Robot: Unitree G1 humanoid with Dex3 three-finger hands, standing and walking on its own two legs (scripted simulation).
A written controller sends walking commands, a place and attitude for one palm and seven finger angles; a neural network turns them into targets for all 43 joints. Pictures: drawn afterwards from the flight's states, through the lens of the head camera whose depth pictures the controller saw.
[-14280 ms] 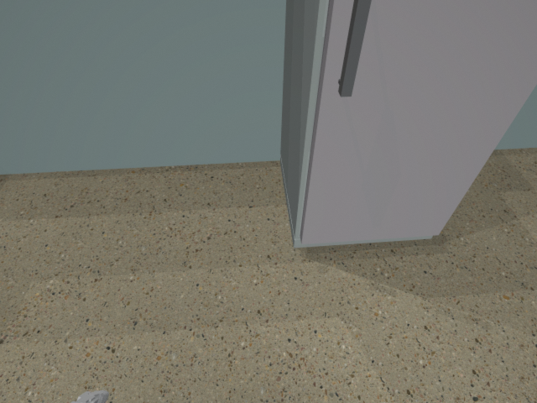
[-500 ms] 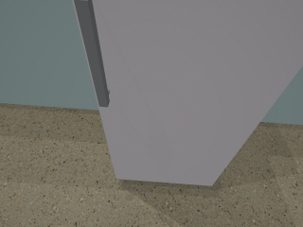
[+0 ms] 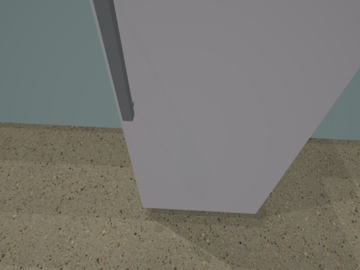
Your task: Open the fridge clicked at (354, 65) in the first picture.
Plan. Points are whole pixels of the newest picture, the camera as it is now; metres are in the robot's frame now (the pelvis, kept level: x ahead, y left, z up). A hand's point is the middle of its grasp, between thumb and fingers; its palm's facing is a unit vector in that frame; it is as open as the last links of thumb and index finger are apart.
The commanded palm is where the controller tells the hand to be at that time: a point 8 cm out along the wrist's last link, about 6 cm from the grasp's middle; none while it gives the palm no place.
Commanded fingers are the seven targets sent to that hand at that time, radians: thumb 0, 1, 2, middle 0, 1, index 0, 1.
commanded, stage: come to a stop and stand still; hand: left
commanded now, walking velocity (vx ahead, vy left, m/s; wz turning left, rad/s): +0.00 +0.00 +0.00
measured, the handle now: (120, 64) +0.51 +0.17 +0.20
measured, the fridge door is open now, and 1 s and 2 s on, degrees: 0 0 0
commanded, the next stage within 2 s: look again from close up in 0.76 s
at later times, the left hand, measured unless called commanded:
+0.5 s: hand out of the picture +0.02 +0.25 -0.16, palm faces -0.02 -0.96 -0.29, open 7.4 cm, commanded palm none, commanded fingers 0.00 0.90 0.90 -0.20 -0.30 -0.20 -0.30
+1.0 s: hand out of the picture -0.03 +0.26 -0.17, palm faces -0.03 -0.96 -0.27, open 7.4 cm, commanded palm none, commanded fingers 0.00 0.90 0.90 -0.20 -0.30 -0.20 -0.30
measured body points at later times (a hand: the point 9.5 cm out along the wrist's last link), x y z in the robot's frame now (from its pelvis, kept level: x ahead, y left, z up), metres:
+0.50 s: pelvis -0.03 +0.03 +0.00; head -0.06 +0.03 +0.45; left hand +0.02 +0.30 -0.14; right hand +0.01 -0.24 -0.14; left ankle +0.04 +0.11 -0.74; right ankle +0.01 -0.10 -0.74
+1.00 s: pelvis -0.03 +0.04 +0.00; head -0.04 +0.05 +0.45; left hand -0.03 +0.31 -0.15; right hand +0.00 -0.23 -0.14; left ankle +0.04 +0.11 -0.74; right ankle +0.01 -0.09 -0.74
